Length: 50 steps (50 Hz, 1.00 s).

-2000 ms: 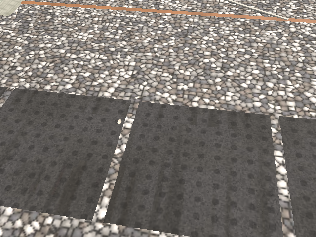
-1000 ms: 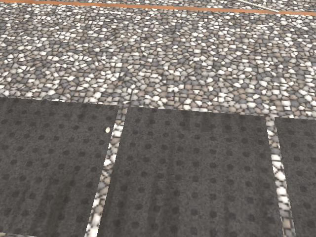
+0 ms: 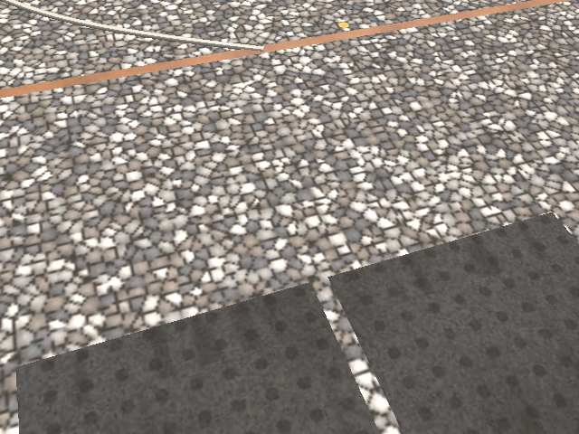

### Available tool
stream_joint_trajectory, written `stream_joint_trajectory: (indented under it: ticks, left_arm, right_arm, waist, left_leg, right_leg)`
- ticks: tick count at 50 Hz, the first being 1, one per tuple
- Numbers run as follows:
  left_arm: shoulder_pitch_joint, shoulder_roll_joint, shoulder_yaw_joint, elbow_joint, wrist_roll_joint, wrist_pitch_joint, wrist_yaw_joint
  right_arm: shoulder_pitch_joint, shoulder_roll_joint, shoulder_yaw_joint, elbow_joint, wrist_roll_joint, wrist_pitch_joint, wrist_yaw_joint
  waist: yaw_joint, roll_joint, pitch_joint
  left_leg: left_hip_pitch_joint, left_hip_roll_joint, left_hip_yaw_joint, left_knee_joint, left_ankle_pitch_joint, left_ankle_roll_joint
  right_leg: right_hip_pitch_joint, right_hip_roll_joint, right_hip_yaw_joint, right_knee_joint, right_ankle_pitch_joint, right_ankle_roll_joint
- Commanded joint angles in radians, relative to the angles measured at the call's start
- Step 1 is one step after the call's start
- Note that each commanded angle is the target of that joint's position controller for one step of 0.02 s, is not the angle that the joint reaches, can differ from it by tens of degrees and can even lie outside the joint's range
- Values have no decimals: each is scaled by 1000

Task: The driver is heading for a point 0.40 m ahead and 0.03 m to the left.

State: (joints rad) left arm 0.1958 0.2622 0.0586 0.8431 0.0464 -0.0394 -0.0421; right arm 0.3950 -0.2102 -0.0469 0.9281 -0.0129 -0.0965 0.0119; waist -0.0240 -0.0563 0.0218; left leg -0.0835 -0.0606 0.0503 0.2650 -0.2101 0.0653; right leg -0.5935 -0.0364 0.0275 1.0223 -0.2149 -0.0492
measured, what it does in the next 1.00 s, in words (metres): walks ahead: right foot, then left foot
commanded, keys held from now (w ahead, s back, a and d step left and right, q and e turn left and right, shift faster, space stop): w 0.28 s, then no key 0.72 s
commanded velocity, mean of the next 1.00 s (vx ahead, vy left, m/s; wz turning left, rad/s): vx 0.25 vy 0.00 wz -0.03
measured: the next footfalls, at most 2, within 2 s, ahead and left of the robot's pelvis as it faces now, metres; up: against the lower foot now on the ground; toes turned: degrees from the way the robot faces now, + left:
right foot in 0.24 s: +0.31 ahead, -0.10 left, +0.00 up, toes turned -3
left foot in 0.72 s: +0.42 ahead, +0.07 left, +0.00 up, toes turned +3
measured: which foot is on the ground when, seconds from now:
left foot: down 0.00-0.26, up 0.28-0.70, down 0.72-1.00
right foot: up 0.00-0.22, down 0.24-1.00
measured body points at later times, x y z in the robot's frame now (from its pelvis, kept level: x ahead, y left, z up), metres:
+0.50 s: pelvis +0.25 -0.05 +0.00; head +0.29 -0.06 +0.45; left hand +0.28 +0.21 -0.13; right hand +0.33 -0.30 -0.15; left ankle +0.30 +0.10 -0.68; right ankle +0.26 -0.10 -0.75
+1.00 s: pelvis +0.34 -0.02 -0.01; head +0.35 -0.01 +0.44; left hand +0.34 +0.21 -0.17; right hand +0.38 -0.25 -0.16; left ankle +0.38 +0.07 -0.75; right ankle +0.27 -0.10 -0.75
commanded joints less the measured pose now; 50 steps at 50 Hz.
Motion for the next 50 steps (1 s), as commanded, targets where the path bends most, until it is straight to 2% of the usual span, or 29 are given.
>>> stream_joint_trajectory:
  ticks: [1, 4, 8, 10, 11, 12, 13, 14, 15, 16, 17, 18, 19, 20, 22, 27, 30, 33, 34, 35, 36, 37, 38, 39, 41, 42, 43, 45, 50]
  left_arm:
    - [-102, 11, -13, -88, -2, -7, -10]
    - [-213, -8, -31, -120, -13, -11, -13]
    - [-244, 25, -25, -131, -14, -14, 1]
    - [-135, 51, -12, -94, -10, -21, 14]
    - [4, 68, -1, -44, -6, -29, 22]
    - [156, 115, 16, -3, 13, -39, 33]
    - [262, 211, 39, 3, 35, -41, 44]
    - [244, 210, 44, 10, -7, -25, 35]
    - [133, 150, 31, 1, -33, -21, 33]
    - [64, 86, 13, -7, -36, -30, 31]
    - [34, 51, 2, -1, -32, -40, 32]
    - [32, 29, -6, 13, -36, -49, 36]
    - [38, 20, -11, 25, -34, -56, 36]
    - [61, 28, -12, 39, -34, -65, 36]
    - [77, 56, -9, 58, -38, -72, 37]
    - [121, 47, -25, 99, -34, -51, 48]
    - [167, 46, -30, 131, -29, -39, 56]
    - [172, 39, -35, 153, -25, -26, 64]
    - [162, 35, -37, 157, -29, -22, 68]
    - [152, 33, -38, 163, -35, -19, 71]
    - [175, 26, -41, 162, -34, -21, 73]
    - [269, 3, -43, 174, -33, -20, 74]
    - [337, -42, -50, 220, -44, -1, 80]
    - [303, -13, -45, 227, -38, 14, 87]
    - [239, -7, -43, 226, -30, 28, 83]
    - [215, -1, -42, 230, -29, 30, 80]
    - [205, -7, -44, 236, -31, 29, 78]
    - [199, -22, -50, 249, -35, 24, 82]
    - [186, -30, -54, 276, -35, 28, 93]
  right_arm:
    - [25, -102, -13, -30, 6, -15, -1]
    - [64, -123, -15, -9, 5, -15, -3]
    - [93, -147, -16, 19, 2, -6, -13]
    - [82, -162, -19, 26, -2, 3, -18]
    - [74, -164, -18, 28, 0, 10, -19]
    - [73, -149, -12, 14, 5, 13, -18]
    - [133, -53, 11, -30, 29, 14, -11]
    - [168, -103, -9, -15, 23, 20, -15]
    - [83, -139, -21, -27, 7, 25, -19]
    - [31, -109, -13, -37, 3, 19, -16]
    - [24, -86, -11, -29, 1, 24, -15]
    - [39, -80, -11, -22, -14, 38, -14]
    - [61, -64, -9, -8, -20, 52, -10]
    - [65, -57, -10, -6, -22, 62, -7]
    - [50, -52, -11, -6, -21, 76, -4]
    - [-102, -38, 3, -30, -13, 86, -11]
    - [-149, -41, 10, -29, -7, 87, -25]
    - [-153, -46, 13, -15, -6, 81, -40]
    - [-136, -42, 14, -4, -6, 76, -44]
    - [-105, -35, 18, 11, -8, 67, -47]
    - [-56, -82, 9, 31, -12, 55, -53]
    - [-28, -140, 1, 38, -13, 47, -55]
    - [-57, -114, 8, 42, 4, 56, -51]
    - [-87, -74, 19, 37, 2, 63, -47]
    - [-169, -54, 26, 31, -4, 75, -44]
    - [-166, -54, 24, 37, 0, 76, -47]
    - [-145, -52, 23, 52, 6, 77, -50]
    - [-118, -52, 21, 76, 13, 75, -53]
    - [-109, -40, 23, 114, 7, 80, -53]
  waist:
    - [10, 139, 40]
    - [-14, 147, 54]
    - [-3, 141, 58]
    - [51, 148, -5]
    - [111, 126, -79]
    - [166, 100, -169]
    - [152, -93, -311]
    - [130, -137, -352]
    - [85, -31, -169]
    - [63, 8, -60]
    - [27, 24, -19]
    - [0, 15, -9]
    - [-17, 12, -21]
    - [-24, 8, -36]
    - [-40, -3, -48]
    - [-5, -32, -34]
    - [23, -34, -41]
    - [29, -32, -23]
    - [19, -24, -16]
    - [-4, 6, -13]
    - [-1, 61, -52]
    - [51, 143, -91]
    - [53, 212, -111]
    - [45, 199, -72]
    - [62, 166, -4]
    - [49, 136, 30]
    - [39, 109, 27]
    - [30, 82, 5]
    - [24, 54, 18]
  left_leg:
    - [30, 229, -142, -121, 435, 118]
    - [23, 222, -102, -125, 485, 104]
    - [122, 278, -104, -68, 623, 95]
    - [161, 274, -82, 95, 857, 75]
    - [135, 246, -53, 261, 880, 59]
    - [-28, 214, -34, 481, 669, 45]
    - [-327, 92, 29, 845, 120, 7]
    - [-481, -2, -60, 1033, -316, 11]
    - [-535, 65, -104, 1053, -232, 15]
    - [-513, 92, -99, 1006, -172, 9]
    - [-462, 118, -94, 950, -150, 1]
    - [-408, 131, -91, 901, -151, -13]
    - [-355, 126, -84, 874, -148, -24]
    - [-333, 113, -73, 854, -133, -32]
    - [-341, 104, -56, 800, -84, -47]
    - [-339, 106, -13, 557, 54, -56]
    - [-305, 92, -2, 456, 68, -46]
    - [-258, 81, -5, 352, 5, -23]
    - [-219, 78, -4, 278, 17, -13]
    - [-134, 88, -17, 147, 136, -5]
    - [-2, 167, -96, 119, 414, 3]
    - [103, 291, -193, 183, 746, 52]
    - [69, 361, -259, 184, 795, 158]
    - [2, 359, -290, 141, 670, 165]
    - [-106, 259, -223, 104, 388, 81]
    - [-126, 215, -181, 103, 324, 49]
    - [-112, 185, -150, 110, 304, 29]
    - [-64, 172, -138, 118, 327, 20]
    - [-46, 173, -139, 108, 315, 20]
  right_leg:
    - [-97, -27, -58, -137, 97, 22]
    - [-5, -6, -98, -332, 180, 16]
    - [74, 23, -106, -444, 143, -32]
    - [224, 73, -119, -489, 76, -68]
    - [393, 98, -133, -553, 99, -93]
    - [636, -3, -31, -553, 76, -131]
    - [905, -307, 384, -587, -33, -218]
    - [907, -399, 684, -720, -32, -290]
    - [755, -348, 516, -730, 44, -261]
    - [606, -305, 372, -751, 249, -242]
    - [519, -252, 261, -761, 435, -206]
    - [460, -216, 176, -764, 588, -182]
    - [425, -198, 120, -766, 692, -168]
    - [420, -190, 91, -763, 796, -168]
    - [425, -172, 38, -769, 868, -170]
    - [444, -125, -43, -759, 857, -131]
    - [494, -140, -33, -729, 845, -131]
    - [521, -165, 5, -673, 793, -140]
    - [520, -165, 16, -645, 748, -132]
    - [496, -149, 18, -608, 666, -104]
    - [448, -112, 16, -569, 505, -63]
    - [382, -50, -13, -539, 160, -38]
    - [388, 16, -44, -531, -125, -19]
    - [409, 25, -38, -551, -180, -14]
    - [464, 7, -7, -659, -72, -14]
    - [471, -11, 9, -683, -1, -14]
    - [480, -28, 20, -691, 52, -17]
    - [489, -44, 23, -699, 117, -15]
    - [493, -49, 20, -718, 100, -10]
